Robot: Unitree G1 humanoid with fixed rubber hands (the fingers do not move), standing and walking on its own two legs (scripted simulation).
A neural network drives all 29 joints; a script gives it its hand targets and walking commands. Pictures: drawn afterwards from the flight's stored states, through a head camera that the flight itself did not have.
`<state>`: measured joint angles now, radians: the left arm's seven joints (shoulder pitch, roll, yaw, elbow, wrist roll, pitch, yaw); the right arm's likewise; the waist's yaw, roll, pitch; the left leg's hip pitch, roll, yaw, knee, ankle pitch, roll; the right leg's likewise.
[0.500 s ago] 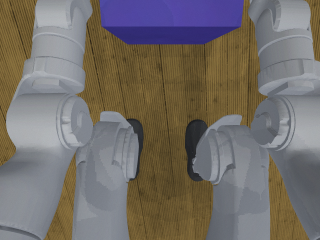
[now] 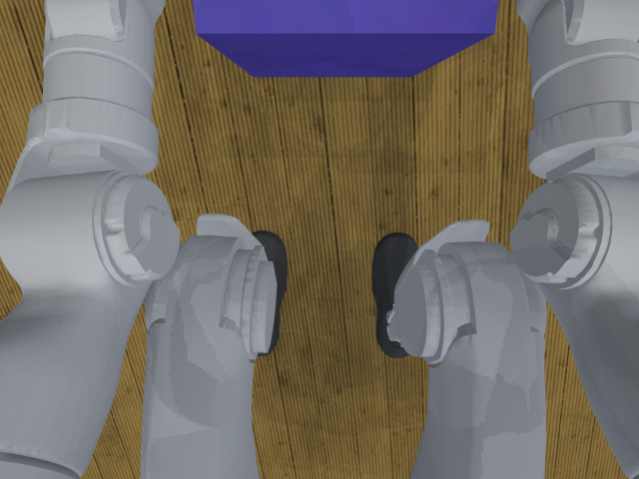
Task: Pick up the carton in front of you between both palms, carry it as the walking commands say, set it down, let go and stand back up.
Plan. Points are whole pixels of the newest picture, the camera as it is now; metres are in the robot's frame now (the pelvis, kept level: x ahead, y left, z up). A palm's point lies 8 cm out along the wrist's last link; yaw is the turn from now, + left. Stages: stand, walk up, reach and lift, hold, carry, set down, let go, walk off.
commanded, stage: set down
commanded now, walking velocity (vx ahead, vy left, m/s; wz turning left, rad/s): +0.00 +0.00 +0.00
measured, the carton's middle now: out of the picture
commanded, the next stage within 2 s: let go in 1.32 s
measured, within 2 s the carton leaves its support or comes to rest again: neither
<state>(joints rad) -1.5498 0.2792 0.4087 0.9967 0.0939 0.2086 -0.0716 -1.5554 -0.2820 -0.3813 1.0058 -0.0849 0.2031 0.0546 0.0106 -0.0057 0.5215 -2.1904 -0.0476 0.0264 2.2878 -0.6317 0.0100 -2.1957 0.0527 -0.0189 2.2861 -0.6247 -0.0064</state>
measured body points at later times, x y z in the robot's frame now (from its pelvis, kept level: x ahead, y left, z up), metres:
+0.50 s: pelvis +0.00 +0.00 +0.03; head +0.37 +0.00 +0.29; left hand +0.59 +0.19 -0.10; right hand +0.60 -0.18 -0.10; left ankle +0.11 +0.11 -0.32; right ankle +0.11 -0.11 -0.32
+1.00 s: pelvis +0.01 +0.00 +0.16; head +0.36 +0.00 +0.45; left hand +0.59 +0.21 +0.06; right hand +0.60 -0.19 +0.06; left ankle +0.10 +0.11 -0.32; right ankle +0.11 -0.11 -0.32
